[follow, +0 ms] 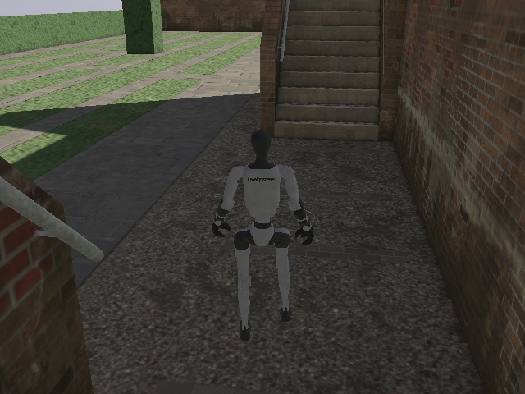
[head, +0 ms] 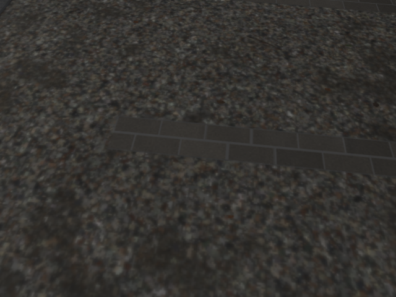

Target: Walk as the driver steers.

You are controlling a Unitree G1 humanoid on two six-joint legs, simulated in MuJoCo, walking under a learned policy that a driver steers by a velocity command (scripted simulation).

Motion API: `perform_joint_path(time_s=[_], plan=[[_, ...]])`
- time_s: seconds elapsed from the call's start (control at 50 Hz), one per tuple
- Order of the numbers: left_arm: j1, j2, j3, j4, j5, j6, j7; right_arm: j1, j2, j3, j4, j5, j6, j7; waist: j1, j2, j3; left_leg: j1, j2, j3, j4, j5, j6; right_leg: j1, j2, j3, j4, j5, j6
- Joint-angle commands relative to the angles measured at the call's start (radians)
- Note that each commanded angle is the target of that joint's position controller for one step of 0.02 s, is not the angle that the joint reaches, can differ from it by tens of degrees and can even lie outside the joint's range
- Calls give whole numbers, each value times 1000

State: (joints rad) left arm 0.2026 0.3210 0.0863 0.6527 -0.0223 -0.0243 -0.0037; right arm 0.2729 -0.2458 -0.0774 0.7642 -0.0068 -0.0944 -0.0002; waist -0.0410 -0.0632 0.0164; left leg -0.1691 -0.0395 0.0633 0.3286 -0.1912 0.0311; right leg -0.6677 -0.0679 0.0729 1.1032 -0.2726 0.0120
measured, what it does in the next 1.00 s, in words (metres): walks ahead, turning right: right foot, then left foot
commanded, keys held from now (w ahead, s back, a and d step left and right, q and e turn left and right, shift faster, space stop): w+e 0.60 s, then no key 0.40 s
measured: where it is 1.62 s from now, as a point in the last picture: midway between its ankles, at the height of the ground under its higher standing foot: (241, 289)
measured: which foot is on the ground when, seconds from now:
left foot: down 0.00-0.28, up 0.30-0.70, down 0.72-1.00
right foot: up 0.00-0.26, down 0.28-0.74, up 0.76-1.00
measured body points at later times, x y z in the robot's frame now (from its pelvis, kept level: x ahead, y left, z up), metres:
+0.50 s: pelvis +0.26 -0.09 +0.00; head +0.30 -0.12 +0.45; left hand +0.44 +0.14 -0.10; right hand +0.35 -0.40 -0.10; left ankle +0.37 +0.07 -0.67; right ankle +0.25 -0.17 -0.74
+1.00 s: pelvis +0.47 -0.11 -0.01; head +0.50 -0.12 +0.44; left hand +0.71 +0.06 -0.12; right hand +0.47 -0.39 -0.12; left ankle +0.57 -0.05 -0.74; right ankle +0.41 -0.25 -0.72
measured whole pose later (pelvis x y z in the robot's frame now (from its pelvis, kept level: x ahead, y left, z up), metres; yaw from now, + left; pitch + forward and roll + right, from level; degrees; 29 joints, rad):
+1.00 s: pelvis +0.47 -0.11 -0.01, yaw -27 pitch +1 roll +0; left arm 0.19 0.28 0.04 0.68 0.00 0.02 0.03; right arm 0.15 -0.23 -0.02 0.77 -0.02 -0.04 0.02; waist -0.02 -0.02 0.06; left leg -0.35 -0.03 0.02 0.46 -0.13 0.04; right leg -0.40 -0.03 0.07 0.73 -0.36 0.06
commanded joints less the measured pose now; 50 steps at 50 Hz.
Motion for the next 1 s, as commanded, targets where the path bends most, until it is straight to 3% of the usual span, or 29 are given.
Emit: perform_joint_path(time_s=[0.02,0.1,0.18,0.22,0.24,0.26,0.28,0.3,0.32,0.34,0.36,0.38,0.42,0.46,0.52,0.56,0.62,0.68,0.72,0.74,0.76,0.78,0.8,0.82,0.84,0.88,0.92,0.94,1.0], plan=[[-22,15,-6,-73,0,-11,-9,-68,-147,-31,-53,0,-20,-3,24,132,-11,50,280,-152,-169,229,172,-75,-48,23,-94,138,12],[-149,2,-17,-102,-1,-20,-30,-24,-182,-34,-17,13,-10,-6,-24,120,11,87,266,-37,-156,250,134,-20,-31,-30,-317,294,-8],[-230,15,-16,-149,-6,-17,-50,27,-221,-44,13,32,8,-4,-40,131,42,192,311,3,-118,294,107,-6,-10,-78,-432,199,-50],[-200,42,-2,-158,1,-12,-54,25,-248,-52,16,38,21,-8,-5,154,14,228,317,47,-12,569,85,86,42,-132,-467,89,-89],[-124,68,14,-144,5,-8,-53,21,-263,-56,15,41,28,-13,45,162,-36,225,304,81,113,741,68,206,86,-167,-498,68,-113],[43,115,43,-99,3,-5,-46,23,-250,-49,12,40,34,-19,129,138,-120,150,268,122,318,802,39,444,136,-183,-558,128,-149],[221,196,74,-65,0,2,-27,39,-205,-29,-12,14,30,-24,198,28,-222,-115,229,129,634,502,-6,772,12,28,-555,172,-212],[186,310,82,-79,-6,-11,-26,118,-74,19,-81,-18,1,-7,80,-240,-340,-554,27,22,972,-384,-61,1079,-246,621,-673,-1,-413],[238,208,57,-95,-2,-19,-28,4,-172,2,-82,16,-33,7,173,-106,-415,-654,44,-159,1060,-375,-46,1102,-261,728,-780,-88,-406],[200,166,41,-81,7,-30,-28,-77,-198,-5,-107,46,-46,12,171,-71,-267,-716,82,-146,1040,-278,-29,998,-231,578,-785,7,-360],[139,144,33,-87,4,-34,-26,-87,-181,2,-106,31,-51,4,126,18,-192,-668,122,-145,959,-196,-27,848,-189,467,-781,109,-329],[73,119,24,-97,8,-33,-24,-88,-183,-2,-99,7,-48,-3,84,39,-135,-598,147,-141,879,-156,-37,708,-155,381,-791,222,-310],[18,99,14,-109,22,-36,-18,-62,-180,-6,-95,-4,-25,-3,28,10,-103,-489,162,-142,806,-122,-54,554,-118,320,-836,323,-309],[21,107,16,-93,16,-42,-9,-68,-154,1,-93,-9,-8,-4,17,14,-82,-465,148,-122,725,-86,-79,471,-98,266,-855,385,-315],[57,130,23,-64,7,-38,9,-179,-113,20,-118,-13,-3,-1,49,10,-42,-443,116,-113,507,103,-100,409,-48,198,-855,360,-279],[86,136,26,-48,1,-33,14,-257,-99,28,-134,-7,-8,8,81,-8,-32,-385,81,-111,357,222,-99,384,-22,185,-842,288,-250],[135,140,27,-19,-4,-27,16,-321,-121,24,-153,7,-17,20,104,-24,-17,-332,47,-121,242,272,-86,414,-39,230,-800,255,-229],[157,118,22,3,2,-12,26,-295,-151,8,-151,-6,-27,29,94,-53,-42,-286,28,-120,171,230,-43,520,-56,277,-668,384,-186],[125,85,13,-7,6,-7,29,-195,-158,-2,-127,-23,-36,25,35,-56,-94,-122,36,-91,88,345,4,528,6,252,-529,499,-132],[119,40,-4,-32,22,-12,30,-105,-207,-10,-126,-41,-41,19,2,12,-209,96,172,-193,150,659,62,443,61,208,-343,370,-84],[286,-1,-21,-9,14,-16,28,-21,-252,-21,-108,-53,-25,15,28,274,-360,439,428,-486,195,908,264,168,189,127,5,-233,0],[345,74,-13,6,8,-17,23,20,-215,-19,-89,-8,-6,23,23,321,-440,474,496,-681,143,681,319,68,170,139,158,-437,24],[253,130,5,8,-3,-4,26,-21,-170,-7,-107,3,6,21,-4,213,-327,371,439,-603,104,498,275,23,132,144,225,-370,43],[161,128,5,-9,1,11,33,-80,-133,10,-115,-5,17,18,0,149,-241,260,382,-504,81,410,230,16,102,107,206,-312,51],[112,111,3,-23,11,26,37,-137,-96,28,-115,-9,22,19,20,132,-165,133,342,-432,53,391,214,40,72,93,139,-279,57],[123,50,-10,-23,16,48,38,-206,-88,35,-102,-18,31,20,77,187,-106,-61,256,-306,1,391,174,199,32,40,-71,-239,59],[137,4,-26,-8,24,45,41,-218,-113,26,-89,-20,36,18,81,218,-125,-111,223,-225,3,524,183,320,44,-14,-247,-203,64],[132,-2,-30,-3,26,42,39,-205,-124,22,-78,-16,38,15,74,218,-154,-95,231,-219,11,553,192,360,44,-18,-314,-145,62],[127,13,-25,14,25,49,33,-200,-133,24,-62,3,52,12,80,194,-182,-106,240,-217,19,326,183,487,52,-37,-506,55,40]])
